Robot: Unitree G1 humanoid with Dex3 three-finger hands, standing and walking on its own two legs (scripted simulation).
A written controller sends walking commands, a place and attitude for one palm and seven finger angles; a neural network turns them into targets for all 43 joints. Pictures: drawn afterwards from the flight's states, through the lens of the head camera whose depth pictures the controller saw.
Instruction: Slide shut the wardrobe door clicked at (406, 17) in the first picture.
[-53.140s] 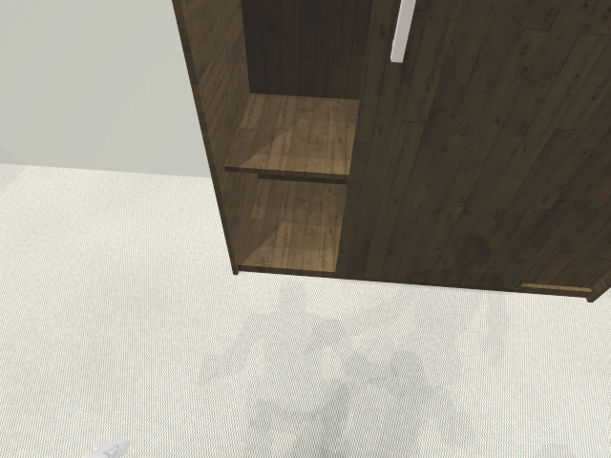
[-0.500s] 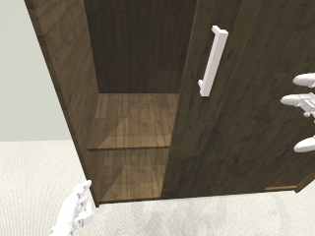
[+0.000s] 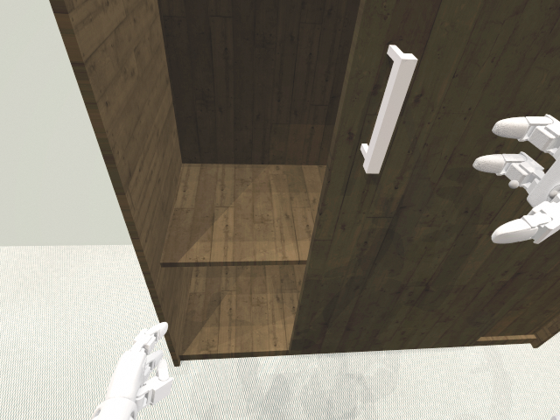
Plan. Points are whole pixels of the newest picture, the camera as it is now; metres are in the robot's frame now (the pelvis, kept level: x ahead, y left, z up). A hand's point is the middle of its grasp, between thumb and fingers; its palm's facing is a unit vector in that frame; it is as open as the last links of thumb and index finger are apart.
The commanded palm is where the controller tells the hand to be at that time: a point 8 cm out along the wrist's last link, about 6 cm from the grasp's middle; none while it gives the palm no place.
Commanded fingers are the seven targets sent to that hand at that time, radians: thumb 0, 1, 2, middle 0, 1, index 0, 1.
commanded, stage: move the hooked fingers beside the handle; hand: right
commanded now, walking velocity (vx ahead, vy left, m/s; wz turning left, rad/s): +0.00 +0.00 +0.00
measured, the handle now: (382, 112) +0.51 -0.15 +0.24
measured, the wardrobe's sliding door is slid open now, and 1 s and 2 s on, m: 0.38 0.38 0.38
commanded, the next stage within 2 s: none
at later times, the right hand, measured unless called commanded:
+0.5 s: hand (484, 164) +0.36 -0.24 +0.25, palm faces +0.01 +1.00 -0.06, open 14.0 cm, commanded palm +0.35 -0.29 +0.25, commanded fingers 0.00 0.50 -0.30 0.30 1.20 0.30 1.20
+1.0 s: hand (444, 136) +0.43 -0.22 +0.24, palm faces -0.03 +1.00 -0.03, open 14.0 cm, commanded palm +0.41 -0.27 +0.24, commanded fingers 0.00 0.50 -0.30 0.30 1.20 0.30 1.20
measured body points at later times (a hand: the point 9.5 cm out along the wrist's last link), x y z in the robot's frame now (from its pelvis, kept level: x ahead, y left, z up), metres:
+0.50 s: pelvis +0.01 +0.00 +0.00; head -0.01 +0.02 +0.45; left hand +0.18 +0.25 -0.08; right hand +0.36 -0.30 +0.25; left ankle +0.02 +0.10 -0.74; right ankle +0.01 -0.12 -0.74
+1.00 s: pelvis +0.02 -0.01 +0.00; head +0.02 +0.01 +0.45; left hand +0.15 +0.25 -0.10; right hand +0.43 -0.27 +0.25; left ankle +0.02 +0.10 -0.74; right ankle +0.01 -0.12 -0.74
